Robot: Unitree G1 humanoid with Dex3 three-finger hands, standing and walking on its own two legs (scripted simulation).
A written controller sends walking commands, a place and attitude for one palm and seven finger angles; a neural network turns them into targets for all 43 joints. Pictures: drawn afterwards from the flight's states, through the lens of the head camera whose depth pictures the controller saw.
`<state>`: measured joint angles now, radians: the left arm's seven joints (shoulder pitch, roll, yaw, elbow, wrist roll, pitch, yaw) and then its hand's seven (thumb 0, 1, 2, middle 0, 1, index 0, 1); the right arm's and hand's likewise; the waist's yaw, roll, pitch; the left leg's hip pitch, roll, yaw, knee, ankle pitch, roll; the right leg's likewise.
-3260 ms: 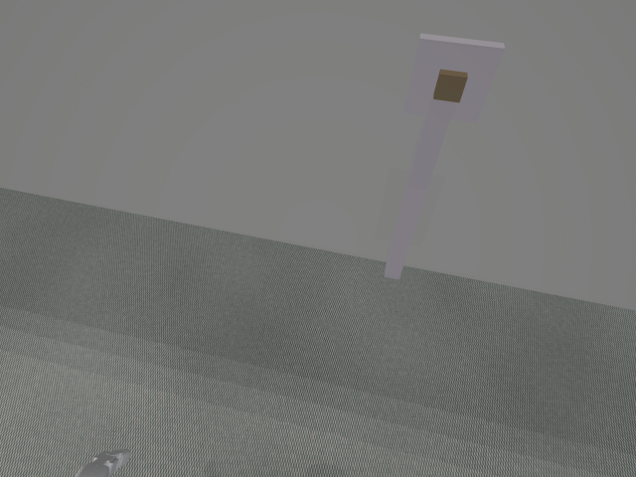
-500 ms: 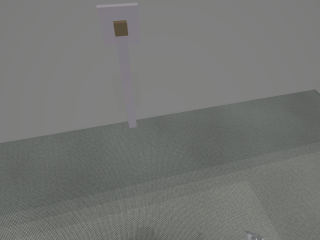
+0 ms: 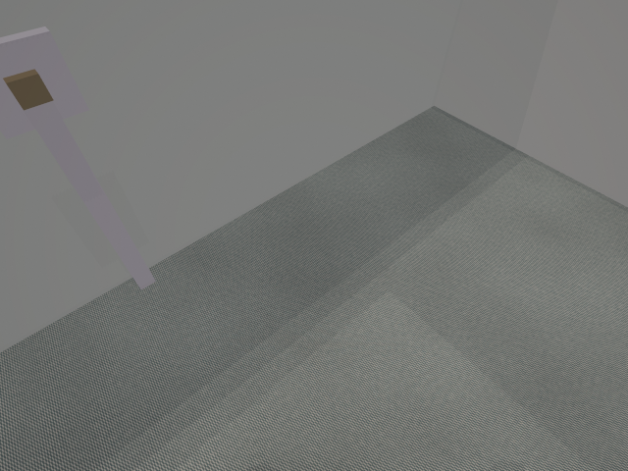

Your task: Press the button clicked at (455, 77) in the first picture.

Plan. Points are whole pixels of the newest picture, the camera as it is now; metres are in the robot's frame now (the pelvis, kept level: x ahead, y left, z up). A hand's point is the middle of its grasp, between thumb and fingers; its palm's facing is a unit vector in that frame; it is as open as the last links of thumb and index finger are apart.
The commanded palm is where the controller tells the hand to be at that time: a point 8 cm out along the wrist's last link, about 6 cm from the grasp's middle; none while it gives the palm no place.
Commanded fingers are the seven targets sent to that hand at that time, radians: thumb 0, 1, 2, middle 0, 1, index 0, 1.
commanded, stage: walk to a spot facing it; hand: left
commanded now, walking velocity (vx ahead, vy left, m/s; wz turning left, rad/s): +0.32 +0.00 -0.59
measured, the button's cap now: (28, 89) +0.81 +0.62 +0.05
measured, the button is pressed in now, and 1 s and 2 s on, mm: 0 0 0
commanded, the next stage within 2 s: turn to face it in 0.82 s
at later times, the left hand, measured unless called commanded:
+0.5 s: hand out of the picture +0.13 +0.15 -0.18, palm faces -0.11 -0.98 -0.16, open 7.4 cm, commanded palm none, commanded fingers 0.00 0.90 0.90 -0.20 -0.30 -0.20 -0.30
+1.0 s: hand (271, 261) +0.53 +0.10 -0.17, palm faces -0.40 -0.90 -0.17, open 7.4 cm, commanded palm none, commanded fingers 0.00 0.90 0.90 -0.20 -0.30 -0.20 -0.30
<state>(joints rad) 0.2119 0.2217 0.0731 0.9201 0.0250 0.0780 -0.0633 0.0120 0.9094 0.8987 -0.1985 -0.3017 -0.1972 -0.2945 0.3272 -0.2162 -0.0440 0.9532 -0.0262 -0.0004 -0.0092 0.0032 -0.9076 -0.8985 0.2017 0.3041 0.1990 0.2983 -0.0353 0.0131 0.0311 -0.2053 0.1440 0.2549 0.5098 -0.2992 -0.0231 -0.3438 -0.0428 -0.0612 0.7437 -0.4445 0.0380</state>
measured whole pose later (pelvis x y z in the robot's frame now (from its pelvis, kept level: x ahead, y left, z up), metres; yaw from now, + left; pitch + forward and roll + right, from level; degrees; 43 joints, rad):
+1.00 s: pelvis +0.37 -0.03 +0.00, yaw -25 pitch -1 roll -1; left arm 0.17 0.20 0.09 0.96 0.03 0.04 -0.02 0.01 0.91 0.90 -0.20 -0.30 -0.19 -0.29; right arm 0.35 -0.14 -0.03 1.04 -0.02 -0.05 -0.02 0.00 -0.92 -0.90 0.20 0.30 0.19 0.30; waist -0.03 -0.03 0.06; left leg -0.09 0.06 0.34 0.45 -0.35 0.05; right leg -0.58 -0.09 -0.07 0.93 -0.18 0.04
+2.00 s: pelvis +0.43 -0.05 +0.00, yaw +5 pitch +2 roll +0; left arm 0.14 0.21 0.06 0.89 0.00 0.05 0.02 0.01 0.91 0.90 -0.20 -0.30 -0.20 -0.29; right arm 0.22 -0.21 -0.07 0.93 -0.02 0.04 0.01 0.00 -0.91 -0.90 0.20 0.30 0.20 0.30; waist -0.04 0.03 0.06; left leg -0.33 -0.08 -0.12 0.48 -0.17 0.03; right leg -0.36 -0.02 0.01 0.74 -0.40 0.08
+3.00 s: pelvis +0.40 -0.05 +0.00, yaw +36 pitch +0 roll +0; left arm 0.16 0.22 0.05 0.93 0.01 0.06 0.02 0.01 0.91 0.90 -0.20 -0.30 -0.20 -0.29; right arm 0.24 -0.17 -0.03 0.96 -0.02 0.03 0.00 0.00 -0.91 -0.90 0.20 0.30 0.20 0.30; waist -0.02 -0.02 0.05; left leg -0.20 -0.05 -0.01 0.43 -0.22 0.05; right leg -0.40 -0.07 -0.02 0.91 -0.41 0.10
